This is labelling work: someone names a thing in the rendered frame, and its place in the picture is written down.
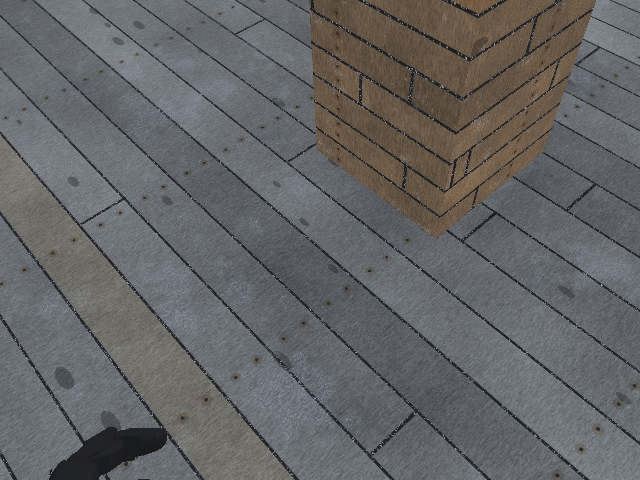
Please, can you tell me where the left robot hand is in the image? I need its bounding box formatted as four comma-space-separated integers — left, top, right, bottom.
49, 427, 167, 480

